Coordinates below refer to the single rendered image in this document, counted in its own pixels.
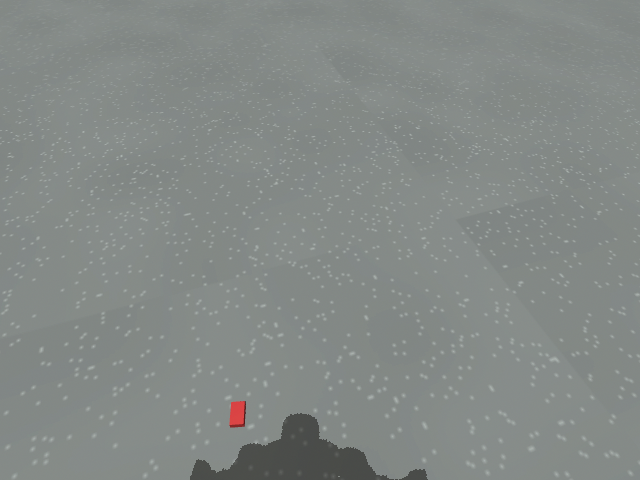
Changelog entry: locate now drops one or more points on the small box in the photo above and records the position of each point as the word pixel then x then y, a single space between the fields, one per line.
pixel 237 414

